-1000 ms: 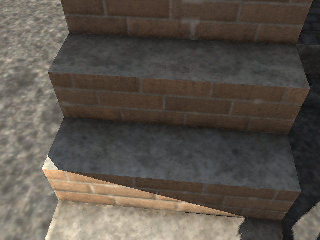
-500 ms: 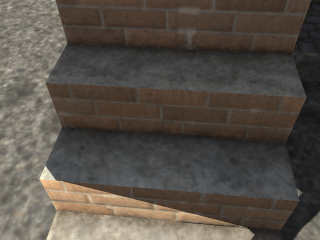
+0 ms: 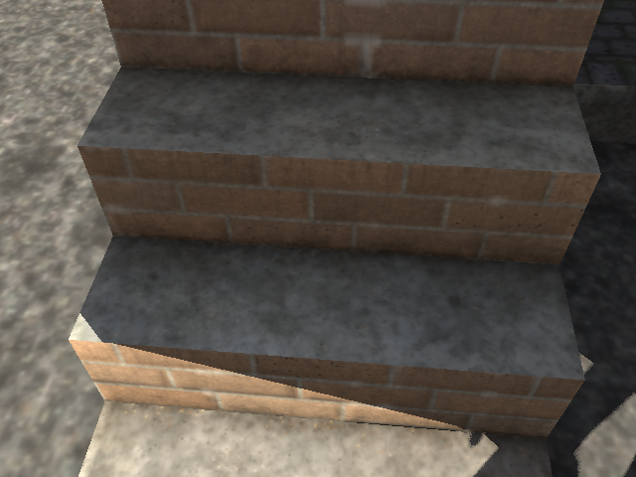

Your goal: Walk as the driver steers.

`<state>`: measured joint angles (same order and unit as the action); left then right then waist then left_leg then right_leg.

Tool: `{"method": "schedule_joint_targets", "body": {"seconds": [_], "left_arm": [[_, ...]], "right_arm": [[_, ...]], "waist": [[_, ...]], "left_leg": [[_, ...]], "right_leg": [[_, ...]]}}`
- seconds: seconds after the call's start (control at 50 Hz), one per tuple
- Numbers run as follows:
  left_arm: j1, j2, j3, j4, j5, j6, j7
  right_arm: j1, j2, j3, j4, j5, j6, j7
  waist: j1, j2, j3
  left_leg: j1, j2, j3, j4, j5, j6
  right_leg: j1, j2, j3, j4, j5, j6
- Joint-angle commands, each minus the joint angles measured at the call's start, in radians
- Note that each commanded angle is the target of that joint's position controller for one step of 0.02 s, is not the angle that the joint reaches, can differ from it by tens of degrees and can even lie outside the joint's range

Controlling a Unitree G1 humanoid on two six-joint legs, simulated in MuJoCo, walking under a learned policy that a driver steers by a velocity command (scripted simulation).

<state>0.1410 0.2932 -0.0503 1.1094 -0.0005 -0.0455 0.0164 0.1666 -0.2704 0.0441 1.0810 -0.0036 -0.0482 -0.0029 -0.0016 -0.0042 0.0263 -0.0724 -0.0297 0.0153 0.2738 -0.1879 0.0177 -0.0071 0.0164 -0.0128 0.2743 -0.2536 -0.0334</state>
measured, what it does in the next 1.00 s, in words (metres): stands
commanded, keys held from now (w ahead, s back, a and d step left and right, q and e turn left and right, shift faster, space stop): no key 0.34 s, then w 0.66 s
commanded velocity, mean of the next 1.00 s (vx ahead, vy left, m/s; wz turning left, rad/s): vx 0.23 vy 0.00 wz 0.00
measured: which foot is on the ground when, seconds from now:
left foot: down 0.00-1.00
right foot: down 0.00-1.00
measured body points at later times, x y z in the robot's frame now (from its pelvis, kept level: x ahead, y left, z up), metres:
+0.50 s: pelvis +0.00 -0.01 +0.00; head +0.00 -0.01 +0.45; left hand +0.05 +0.26 -0.14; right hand +0.06 -0.26 -0.15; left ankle -0.03 +0.11 -0.75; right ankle -0.07 -0.10 -0.75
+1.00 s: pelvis +0.01 -0.01 +0.00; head +0.01 -0.02 +0.45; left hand +0.13 +0.26 -0.12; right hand +0.14 -0.27 -0.13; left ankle -0.03 +0.11 -0.75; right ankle -0.07 -0.10 -0.75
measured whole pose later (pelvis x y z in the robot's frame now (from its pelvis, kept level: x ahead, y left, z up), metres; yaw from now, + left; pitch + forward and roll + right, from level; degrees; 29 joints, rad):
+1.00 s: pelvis +0.01 -0.01 +0.00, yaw -1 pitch +0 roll +1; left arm 0.07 0.30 -0.07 1.06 0.00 -0.07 0.01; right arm 0.09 -0.27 0.06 1.02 0.00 -0.07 0.00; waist 0.01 0.00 -0.02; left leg -0.05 -0.01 0.01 0.20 -0.16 -0.01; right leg 0.03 0.04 0.00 0.18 -0.21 -0.05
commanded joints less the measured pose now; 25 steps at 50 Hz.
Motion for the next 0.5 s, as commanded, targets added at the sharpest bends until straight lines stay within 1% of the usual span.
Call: {"method": "schedule_joint_targets", "body": {"seconds": [0.02,0.3,0.34,0.36,0.42,0.5], "left_arm": [[0.001,0.133,0.023,-0.026,-0.001,-0.005,0.004],[0.045,0.123,0.022,-0.013,-0.001,0.004,0.006],[0.047,0.124,0.023,-0.014,0.000,0.005,0.006],[0.044,0.118,0.020,-0.016,-0.001,0.006,0.006],[0.017,0.112,0.015,-0.027,0.000,0.003,0.007],[0.005,0.114,0.011,-0.036,-0.004,-0.011,0.007]], "right_arm": [[0.002,-0.114,-0.019,-0.032,0.000,-0.007,-0.004],[0.042,-0.105,-0.018,-0.023,-0.002,0.002,-0.007],[0.045,-0.104,-0.018,-0.024,-0.002,0.005,-0.007],[0.040,-0.098,-0.015,-0.026,-0.002,0.005,-0.007],[0.004,-0.095,-0.011,-0.041,-0.004,0.002,-0.007],[-0.011,-0.097,-0.009,-0.052,0.000,-0.011,-0.005]], "waist": [[0.002,0.000,-0.031],[0.000,-0.001,-0.004],[0.001,-0.001,-0.003],[0.001,0.000,-0.017],[0.003,0.003,-0.006],[0.003,0.003,-0.014]], "left_leg": [[0.025,0.134,-0.105,-0.004,0.258,0.019],[0.005,0.130,-0.108,0.001,0.211,0.018],[0.003,0.130,-0.109,0.002,0.205,0.018],[0.007,0.127,-0.109,-0.010,0.176,0.017],[0.003,0.124,-0.114,-0.042,0.142,0.011],[0.019,0.127,-0.117,-0.059,0.177,0.008]], "right_leg": [[-0.030,-0.151,0.096,-0.010,0.352,-0.030],[-0.057,-0.146,0.101,-0.008,0.314,-0.034],[-0.059,-0.145,0.102,-0.008,0.310,-0.034],[-0.054,-0.142,0.102,-0.020,0.278,-0.034],[-0.055,-0.135,0.106,-0.053,0.230,-0.031],[-0.038,-0.137,0.110,-0.072,0.270,-0.029]]}}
